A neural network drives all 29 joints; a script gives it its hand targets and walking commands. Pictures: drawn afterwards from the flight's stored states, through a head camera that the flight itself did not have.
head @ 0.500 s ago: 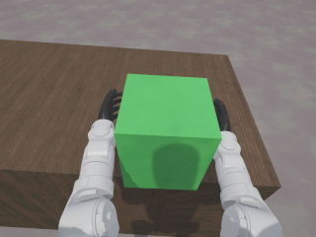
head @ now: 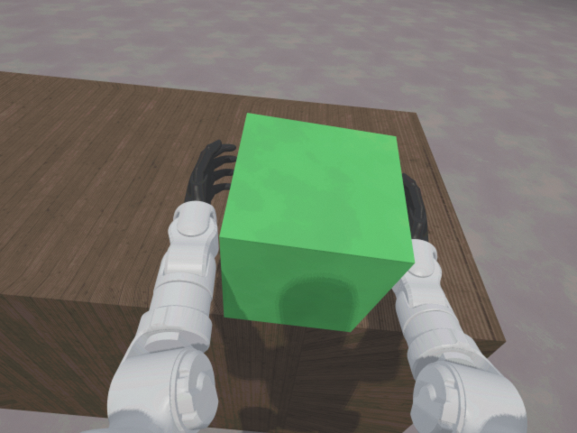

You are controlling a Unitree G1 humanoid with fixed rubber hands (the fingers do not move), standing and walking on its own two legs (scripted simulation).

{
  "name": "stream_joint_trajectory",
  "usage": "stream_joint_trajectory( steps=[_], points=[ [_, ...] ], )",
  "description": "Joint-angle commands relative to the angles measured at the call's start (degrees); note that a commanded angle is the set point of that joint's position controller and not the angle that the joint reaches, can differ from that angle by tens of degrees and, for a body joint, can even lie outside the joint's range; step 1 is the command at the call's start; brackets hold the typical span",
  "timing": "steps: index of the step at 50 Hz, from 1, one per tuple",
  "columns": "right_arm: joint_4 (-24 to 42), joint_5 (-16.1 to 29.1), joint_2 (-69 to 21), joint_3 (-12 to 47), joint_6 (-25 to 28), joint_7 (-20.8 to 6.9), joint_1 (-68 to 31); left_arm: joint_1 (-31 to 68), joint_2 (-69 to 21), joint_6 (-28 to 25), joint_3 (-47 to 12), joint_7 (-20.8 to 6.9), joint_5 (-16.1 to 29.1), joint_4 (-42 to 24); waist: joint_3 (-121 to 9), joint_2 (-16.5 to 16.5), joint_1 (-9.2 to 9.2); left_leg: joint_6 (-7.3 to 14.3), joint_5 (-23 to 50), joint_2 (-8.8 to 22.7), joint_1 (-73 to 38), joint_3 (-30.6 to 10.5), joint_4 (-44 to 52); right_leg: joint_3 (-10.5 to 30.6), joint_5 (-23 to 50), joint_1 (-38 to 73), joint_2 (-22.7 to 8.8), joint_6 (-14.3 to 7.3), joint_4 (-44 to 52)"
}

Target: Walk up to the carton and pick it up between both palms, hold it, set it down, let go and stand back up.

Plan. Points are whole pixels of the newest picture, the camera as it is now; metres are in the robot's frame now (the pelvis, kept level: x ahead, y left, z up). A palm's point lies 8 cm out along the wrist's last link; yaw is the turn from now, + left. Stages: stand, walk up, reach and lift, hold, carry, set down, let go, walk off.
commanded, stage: reach and lift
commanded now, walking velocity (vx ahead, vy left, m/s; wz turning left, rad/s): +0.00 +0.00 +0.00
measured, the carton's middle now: (303, 233) +0.39 -0.01 +0.09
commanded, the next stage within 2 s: none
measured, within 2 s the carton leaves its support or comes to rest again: neither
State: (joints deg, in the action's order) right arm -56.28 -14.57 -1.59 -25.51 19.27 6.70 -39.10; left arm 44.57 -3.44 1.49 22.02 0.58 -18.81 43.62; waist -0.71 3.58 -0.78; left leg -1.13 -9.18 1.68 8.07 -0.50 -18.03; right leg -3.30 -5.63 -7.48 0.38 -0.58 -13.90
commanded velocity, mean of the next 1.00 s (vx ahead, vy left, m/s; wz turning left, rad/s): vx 0.00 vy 0.00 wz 0.00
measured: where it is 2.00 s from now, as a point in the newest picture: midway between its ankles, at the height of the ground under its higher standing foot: outside the picture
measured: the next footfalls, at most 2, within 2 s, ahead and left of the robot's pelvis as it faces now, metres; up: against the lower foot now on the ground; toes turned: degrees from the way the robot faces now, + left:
none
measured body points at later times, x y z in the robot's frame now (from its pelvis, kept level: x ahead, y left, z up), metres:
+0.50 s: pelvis +0.00 +0.00 +0.00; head -0.01 +0.03 +0.45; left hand +0.43 +0.14 +0.17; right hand +0.40 -0.16 +0.13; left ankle +0.01 +0.13 -0.75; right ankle +0.02 -0.11 -0.75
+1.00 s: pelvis +0.00 +0.02 +0.00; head -0.02 +0.05 +0.44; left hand +0.41 +0.15 +0.20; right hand +0.38 -0.15 +0.16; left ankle +0.01 +0.13 -0.75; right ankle +0.02 -0.11 -0.75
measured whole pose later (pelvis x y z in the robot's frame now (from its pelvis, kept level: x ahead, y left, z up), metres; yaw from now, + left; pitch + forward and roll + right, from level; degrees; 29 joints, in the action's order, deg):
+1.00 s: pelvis +0.00 +0.02 +0.00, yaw +0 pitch -8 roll -2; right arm -35.4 8.0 1.8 -5.5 -7.4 9.5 -36.8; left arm 40.5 -0.4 36.1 13.2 3.0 -14.4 12.9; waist 3.3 3.6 -5.5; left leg 0.3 -13.2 1.2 2.1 0.1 -23.0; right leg -3.7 -8.1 0.0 -0.4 0.9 -15.9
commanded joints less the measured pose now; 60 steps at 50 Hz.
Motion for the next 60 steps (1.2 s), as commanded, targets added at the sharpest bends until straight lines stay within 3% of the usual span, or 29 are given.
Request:
stream_joint_trajectory(
  steps=[1, 2, 3, 5, 6, 7, 10, 11, 15, 18, 21, 22, 25, 29, 33, 34, 35, 41, 42, 43, 45, 46, 48, 50, 52, 54, 56, 58, 60],
  points=[
    [6.71, -6.02, -24.85, 17.79, 6.49, -7.93, -45.70, 38.54, -29.38, -4.76, -15.89, -5.70, -1.03, -2.19, -28.05, -2.00, 0.39, -1.24, 8.23, -1.72, -3.86, 7.15, 4.09, -3.43, 11.15, 14.31, 0.09, 2.22, -0.12],
    [5.15, -4.83, -24.59, 17.65, 4.81, -7.54, -45.18, 38.25, -28.88, -3.40, -15.74, -6.04, -1.25, -0.95, -25.17, -1.08, 0.25, -0.82, 6.93, -1.87, -5.16, 7.18, 4.96, -3.32, 9.41, 13.76, 0.27, 2.60, 0.38],
    [2.81, -5.45, -25.13, 17.71, 4.50, -7.95, -43.05, 36.39, -28.17, -3.13, -13.70, -5.84, -1.34, -0.05, -24.33, -0.83, 2.28, -0.03, 6.12, -1.75, -3.89, 8.04, 5.40, -3.03, 5.93, 13.71, -0.38, 2.94, 1.18],
    [5.72, -4.36, -23.90, 16.74, 3.18, -8.52, -46.98, 38.62, -30.07, -1.22, -16.89, -5.16, -0.15, -1.58, -26.29, -3.40, 0.92, -0.61, 3.09, -1.34, -5.68, 7.13, 5.72, -4.03, 1.35, 9.78, -0.08, 2.03, 2.09],
    [5.73, -4.26, -24.57, 17.11, 3.26, -8.61, -48.22, 39.71, -29.50, -1.65, -15.22, -5.04, -0.27, -0.65, -27.88, -2.19, 3.03, -0.15, 3.64, -1.18, -5.21, 7.92, 5.56, -3.25, 1.46, 10.99, -0.17, 2.69, 2.16],
    [4.50, -4.21, -24.09, 17.39, 1.39, -8.29, -45.88, 37.70, -29.56, 0.35, -16.97, -4.93, 0.94, 0.22, -25.43, -1.73, 1.12, -0.03, 1.51, -1.75, -4.17, 7.58, 5.50, -3.90, 0.21, 9.51, 0.07, 2.42, 2.08],
    [10.53, -2.27, -24.80, 19.14, -0.11, -7.63, -49.97, 38.88, -30.42, 2.45, -16.99, -4.99, 0.90, -1.97, -27.35, -2.22, 1.01, 0.15, 1.76, -2.09, -5.33, 7.28, 4.91, -2.91, 2.49, 12.02, 0.18, 2.25, 2.10],
    [11.30, -1.19, -25.36, 19.55, 0.34, -7.51, -50.62, 40.95, -30.98, 2.39, -20.13, -5.17, 3.70, -5.50, -30.82, -1.82, -0.69, 0.04, 3.12, -1.93, -5.22, 6.88, 3.67, -3.84, 4.74, 12.22, 0.33, 2.39, 1.10],
    [16.13, 2.01, -26.30, 21.41, -0.29, -6.90, -53.87, 42.96, -32.55, 3.06, -23.79, -3.77, 6.69, -5.99, -41.00, -6.87, -1.65, -1.12, 10.33, -2.14, -6.51, 5.17, -0.36, -2.70, 11.98, 10.78, 0.26, 1.69, -0.66],
    [18.46, 5.87, -27.56, 26.18, -2.79, -6.76, -53.50, 42.16, -32.80, 4.22, -25.19, -3.68, 6.38, -10.70, -39.98, -4.80, 0.54, -0.97, 13.05, -2.58, -6.93, 5.05, -0.20, -2.65, 14.96, 13.30, 1.05, 2.39, -1.35],
    [20.83, 9.46, -26.27, 28.75, -5.95, -5.86, -52.50, 36.35, -33.38, 8.59, -26.12, -4.17, 7.80, -9.63, -38.05, -4.46, -0.93, -1.64, 16.97, -2.48, -8.68, 4.41, -0.84, -2.42, 19.17, 15.34, 1.52, 1.99, -1.78],
    [16.97, 9.50, -24.96, 28.70, -8.49, -5.00, -49.22, 32.14, -29.65, 10.86, -22.84, -4.97, 5.65, -6.22, -28.96, -2.81, -1.28, -0.66, 13.70, -2.93, -5.45, 4.84, 0.54, -1.51, 17.55, 17.63, 0.89, 2.42, -0.73],
    [27.32, 13.90, -26.82, 33.64, -9.61, -3.64, -52.31, 31.64, -30.88, 13.71, -24.94, -7.21, 6.64, -13.36, -31.32, -0.57, -1.50, -0.01, 15.67, -3.73, -8.60, 4.44, 0.34, -1.38, 24.32, 22.62, 0.97, 4.28, -1.95],
    [30.90, 17.26, -25.55, 35.49, -13.23, -2.34, -48.38, 30.00, -30.34, 17.97, -27.88, -7.94, 7.47, -21.68, -27.94, -2.31, -3.75, -1.10, 20.88, -3.71, -11.45, 3.44, -0.48, -1.48, 26.78, 23.15, 1.32, 4.08, -2.39],
    [36.22, 20.55, -23.47, 37.62, -15.92, -2.74, -47.79, 28.66, -31.72, 23.18, -29.69, -7.69, 6.62, -29.62, -23.68, -5.94, -3.94, -2.11, 27.37, -2.91, -16.21, 2.50, -2.51, -2.31, 18.91, 17.62, 2.57, 3.07, -1.21],
    [37.32, 21.45, -23.28, 37.97, -15.28, -2.89, -48.24, 29.43, -31.43, 23.01, -31.27, -7.61, 7.94, -30.71, -26.67, -7.02, -3.61, -2.03, 26.51, -3.25, -16.96, 2.96, -2.99, -2.10, 20.48, 18.72, 2.43, 2.87, -1.61],
    [37.24, 21.48, -22.10, 36.64, -16.30, -2.71, -47.72, 27.83, -33.20, 24.57, -31.90, -7.40, 8.09, -28.68, -23.18, -7.26, -6.38, -3.11, 26.20, -2.72, -16.62, 2.08, -3.42, -2.71, 17.13, 16.63, 3.01, 2.38, -0.70],
    [36.77, 20.80, -19.61, 36.27, -20.34, -3.25, -49.17, 27.55, -28.95, 29.83, -30.75, -8.52, 6.85, -29.25, -16.63, -5.11, -5.44, -1.60, 16.19, -2.64, -11.98, 3.49, -0.43, -2.37, 9.86, 16.09, 2.10, 2.55, -0.85],
    [42.60, 22.18, -23.19, 39.40, -19.41, -3.53, -51.65, 31.69, -31.55, 29.37, -33.62, -8.30, 8.96, -35.19, -24.71, -5.65, -4.84, -1.72, 20.50, -2.55, -13.70, 2.78, -2.11, -2.81, 13.43, 18.75, 2.36, 2.52, -2.33],
    [45.55, 23.28, -23.14, 41.17, -19.44, -2.99, -53.73, 29.44, -30.45, 30.04, -33.36, -7.89, 9.14, -33.95, -26.42, -4.99, -3.73, -1.24, 23.11, -2.86, -14.74, 2.40, -3.04, -2.18, 14.43, 18.83, 2.72, 2.43, -2.34],
    [49.34, 25.48, -23.87, 42.70, -19.92, -3.55, -56.91, 35.61, -35.47, 30.07, -41.82, -5.85, 13.82, -40.34, -33.91, -10.51, -6.54, -3.83, 32.42, -1.48, -21.27, 0.61, -6.58, -2.87, 15.52, 13.17, 3.67, 1.99, -3.50],
    [44.64, 25.27, -22.91, 41.25, -21.73, -3.50, -55.11, 36.38, -34.25, 30.44, -40.80, -5.37, 13.39, -38.79, -29.34, -9.90, -7.64, -3.85, 30.20, -1.49, -20.22, 0.17, -6.46, -2.81, 10.92, 9.86, 4.19, 1.49, -2.51],
    [43.58, 23.96, -21.26, 39.64, -22.74, -3.49, -56.06, 34.08, -33.09, 31.91, -37.89, -4.65, 12.52, -34.84, -29.22, -9.79, -6.46, -3.71, 25.59, -1.77, -17.84, 0.41, -5.48, -2.40, 9.60, 10.15, 3.72, 1.12, -2.16],
    [47.85, 25.14, -21.18, 41.99, -23.86, -2.99, -57.68, 31.83, -33.81, 33.26, -39.10, -4.81, 14.93, -34.22, -31.79, -7.26, -6.80, -3.15, 26.65, -1.40, -17.48, -0.58, -5.40, -2.54, 11.87, 11.84, 4.23, 1.12, -2.54],
    [41.35, 26.03, -19.18, 41.38, -27.21, -2.79, -57.07, 29.00, -30.98, 35.91, -32.54, -5.63, 10.38, -26.04, -20.77, -5.62, -5.31, -1.73, 17.40, -2.64, -11.89, 1.42, -2.29, -1.65, 6.08, 12.75, 3.37, 1.85, -1.21],
    [42.50, 27.87, -21.34, 41.75, -28.20, -2.80, -60.69, 29.64, -28.80, 37.30, -30.07, -7.03, 9.40, -27.77, -19.69, -3.86, -2.96, -0.66, 13.57, -2.65, -8.95, 1.88, -0.89, -0.49, 8.98, 16.32, 3.04, 2.88, -1.93],
    [40.41, 28.24, -23.55, 41.40, -29.60, -2.12, -61.22, 34.99, -28.05, 36.97, -28.66, -7.68, 10.32, -28.66, -23.14, -1.11, -3.29, 0.42, 13.08, -2.85, -9.77, 1.94, -0.91, -0.53, 9.63, 17.54, 3.20, 2.86, -2.01],
    [40.96, 29.28, -25.07, 42.08, -31.46, -1.86, -63.12, 37.04, -28.97, 37.50, -29.28, -7.54, 11.59, -29.83, -23.84, -1.67, -3.24, 0.43, 15.34, -3.20, -9.97, 2.01, -0.90, -0.04, 12.52, 16.89, 3.04, 2.92, -2.34],
    [39.51, 31.02, -26.30, 41.91, -32.92, -1.33, -59.98, 39.47, -29.31, 37.69, -31.30, -7.69, 13.02, -31.72, -22.82, -4.98, -5.74, -0.90, 16.88, -3.59, -10.54, 1.53, -2.54, 0.41, 13.30, 17.76, 2.94, 2.32, -1.85]
  ],
)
